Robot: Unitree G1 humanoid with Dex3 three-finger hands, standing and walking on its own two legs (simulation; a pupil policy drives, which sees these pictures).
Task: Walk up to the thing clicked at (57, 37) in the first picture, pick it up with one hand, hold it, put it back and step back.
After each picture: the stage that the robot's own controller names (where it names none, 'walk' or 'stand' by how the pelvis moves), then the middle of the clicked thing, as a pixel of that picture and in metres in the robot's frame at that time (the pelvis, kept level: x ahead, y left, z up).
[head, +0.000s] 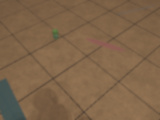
stand; (55, 34) +1.54 +0.33 -0.72
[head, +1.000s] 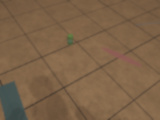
walk; (70, 39) +1.42 +0.12 -0.70
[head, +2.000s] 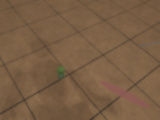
walk; (60, 72) +0.89 +0.15 -0.71
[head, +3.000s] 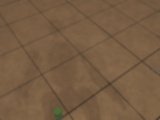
walk; (58, 113) +0.49 +0.18 -0.70
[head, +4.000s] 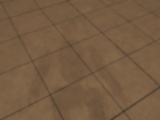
stand; out of the picture +0.31 +0.14 -0.70
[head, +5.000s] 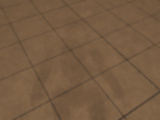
stand; out of the picture +0.28 +0.14 -0.73
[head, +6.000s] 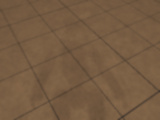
stand; out of the picture +0.29 +0.16 -0.73
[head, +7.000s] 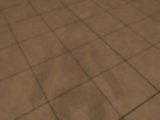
stand; out of the picture +0.28 +0.16 -0.73
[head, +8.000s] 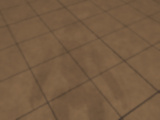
stand; out of the picture +0.28 +0.16 -0.73
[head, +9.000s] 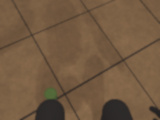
go down; (51, 95) +0.35 +0.14 -0.47
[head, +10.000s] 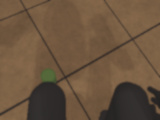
go down; (49, 78) +0.38 +0.16 -0.33
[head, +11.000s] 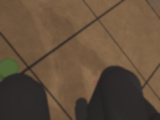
close in; (8, 71) +0.37 +0.19 -0.23
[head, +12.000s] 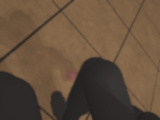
close; out of the picture +0.38 +0.20 -0.22
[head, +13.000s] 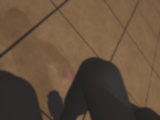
close; out of the picture +0.38 +0.22 -0.22
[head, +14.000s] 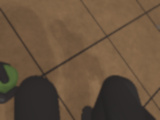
lift; (4, 82) +0.31 +0.25 -0.12
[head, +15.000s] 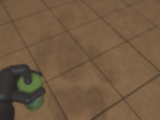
lift; (32, 92) +0.31 +0.17 +0.02
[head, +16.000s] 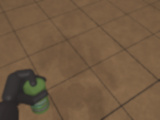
hold; (37, 96) +0.31 +0.17 -0.01
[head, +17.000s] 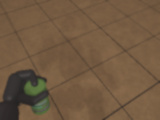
hold; (38, 97) +0.31 +0.17 -0.01
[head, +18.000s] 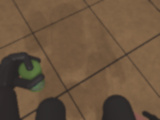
crouch; (33, 77) +0.36 +0.18 -0.09
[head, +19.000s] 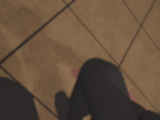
lower; out of the picture +0.40 +0.24 -0.22
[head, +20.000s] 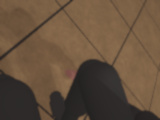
lower; out of the picture +0.39 +0.24 -0.23
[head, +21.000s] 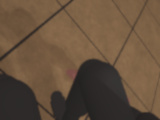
lower; out of the picture +0.39 +0.24 -0.23
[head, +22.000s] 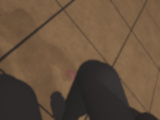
lower; out of the picture +0.39 +0.24 -0.23
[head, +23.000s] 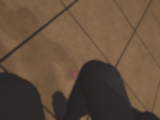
loosen; out of the picture +0.38 +0.24 -0.23
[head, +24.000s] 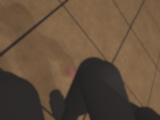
withdraw; out of the picture +0.36 +0.23 -0.23
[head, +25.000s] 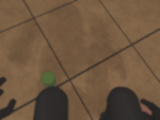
walk; (49, 80) +0.39 +0.17 -0.38
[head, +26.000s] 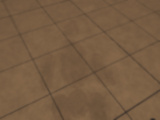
stand; out of the picture +0.31 +0.15 -0.66
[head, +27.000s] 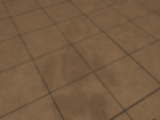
stand; out of the picture +0.33 +0.16 -0.66
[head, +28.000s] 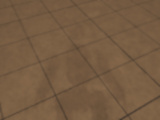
stand; out of the picture +0.33 +0.15 -0.71
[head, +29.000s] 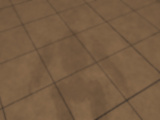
walk; out of the picture +0.35 +0.13 -0.70
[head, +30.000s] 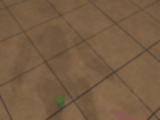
walk; (60, 101) +0.49 +0.15 -0.70
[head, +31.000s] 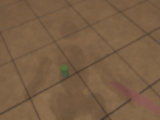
walk; (64, 71) +0.80 +0.18 -0.69
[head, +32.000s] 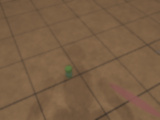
stand; (68, 71) +0.94 +0.16 -0.71
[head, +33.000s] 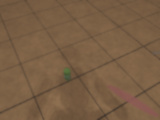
stand; (67, 74) +0.94 +0.15 -0.73
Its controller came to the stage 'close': yes
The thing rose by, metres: 0.71
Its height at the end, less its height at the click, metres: +0.00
